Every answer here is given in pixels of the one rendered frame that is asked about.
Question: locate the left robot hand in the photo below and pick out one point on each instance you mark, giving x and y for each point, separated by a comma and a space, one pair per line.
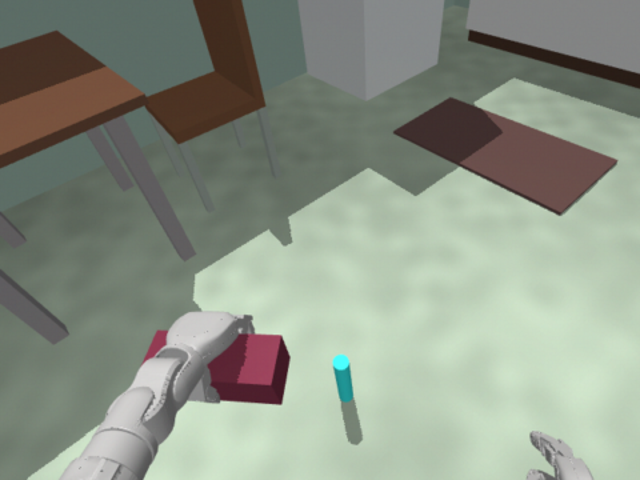
209, 333

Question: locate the table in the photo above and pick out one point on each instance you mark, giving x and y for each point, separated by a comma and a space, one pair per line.
52, 90

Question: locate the right robot hand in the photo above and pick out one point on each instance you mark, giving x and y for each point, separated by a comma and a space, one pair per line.
560, 456

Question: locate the left robot arm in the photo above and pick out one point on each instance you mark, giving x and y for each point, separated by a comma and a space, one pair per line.
139, 420

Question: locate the chair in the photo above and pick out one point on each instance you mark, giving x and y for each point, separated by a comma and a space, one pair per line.
231, 91

